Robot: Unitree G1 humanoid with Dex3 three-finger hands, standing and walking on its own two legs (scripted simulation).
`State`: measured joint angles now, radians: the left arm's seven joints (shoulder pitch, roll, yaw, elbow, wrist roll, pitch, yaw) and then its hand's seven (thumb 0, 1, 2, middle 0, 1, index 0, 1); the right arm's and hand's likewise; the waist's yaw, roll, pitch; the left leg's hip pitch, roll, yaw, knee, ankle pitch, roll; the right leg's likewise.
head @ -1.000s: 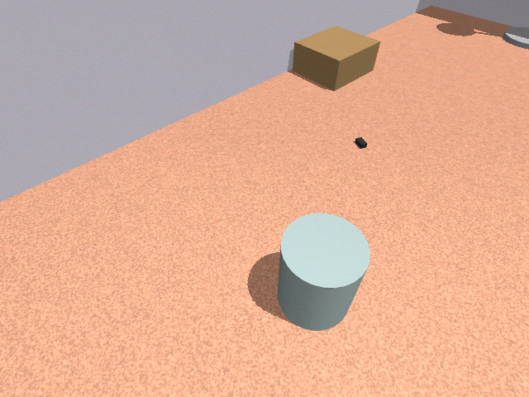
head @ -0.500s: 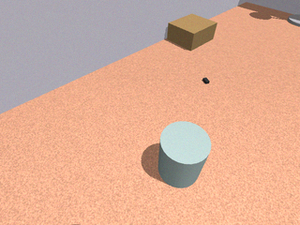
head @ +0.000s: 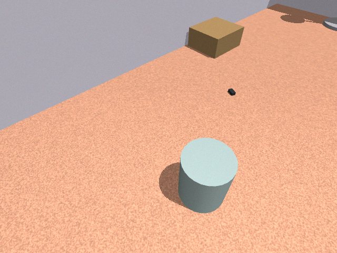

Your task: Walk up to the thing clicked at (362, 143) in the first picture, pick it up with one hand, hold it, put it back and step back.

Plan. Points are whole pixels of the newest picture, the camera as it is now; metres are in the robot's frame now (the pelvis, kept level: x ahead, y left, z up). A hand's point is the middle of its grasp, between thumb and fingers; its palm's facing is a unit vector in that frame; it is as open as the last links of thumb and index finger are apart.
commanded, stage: stand
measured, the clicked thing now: (231, 92) +1.67 -0.55 -0.77
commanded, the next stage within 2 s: walk up in 0.12 s
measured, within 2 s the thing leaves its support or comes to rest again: neither
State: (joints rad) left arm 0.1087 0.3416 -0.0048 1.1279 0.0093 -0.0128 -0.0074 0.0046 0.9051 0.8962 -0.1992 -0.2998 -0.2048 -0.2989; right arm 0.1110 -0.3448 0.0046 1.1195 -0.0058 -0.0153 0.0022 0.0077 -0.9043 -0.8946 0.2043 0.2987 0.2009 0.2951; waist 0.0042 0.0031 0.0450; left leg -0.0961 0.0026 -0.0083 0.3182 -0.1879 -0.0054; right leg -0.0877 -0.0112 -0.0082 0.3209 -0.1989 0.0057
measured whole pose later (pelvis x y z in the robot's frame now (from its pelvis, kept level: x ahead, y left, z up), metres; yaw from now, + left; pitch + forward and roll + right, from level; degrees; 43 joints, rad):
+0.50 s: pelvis -0.02 +0.06 -0.01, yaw -23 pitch -1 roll -2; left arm 0.23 0.41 0.07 0.82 0.04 0.04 -0.02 0.01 0.91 0.90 -0.20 -0.30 -0.20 -0.30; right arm 0.12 -0.37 -0.10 0.83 -0.03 0.03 0.03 0.01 -0.91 -0.89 0.20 0.30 0.20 0.29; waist -0.01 0.00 0.13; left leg -0.17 0.02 0.04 0.48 -0.30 0.04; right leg -0.46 0.04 0.06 0.94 -0.41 0.01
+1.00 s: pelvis +0.01 +0.05 -0.02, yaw -50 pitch -2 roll +1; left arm 0.24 0.37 0.02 0.64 0.03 0.03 -0.03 0.00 0.90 0.90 -0.20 -0.30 -0.21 -0.30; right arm 0.24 -0.41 -0.07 0.73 0.00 0.03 0.03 0.01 -0.90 -0.89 0.21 0.30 0.20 0.30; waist -0.01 0.04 0.14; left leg -0.47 0.06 -0.04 0.96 -0.45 -0.03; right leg -0.30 0.08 0.16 0.59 -0.25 -0.02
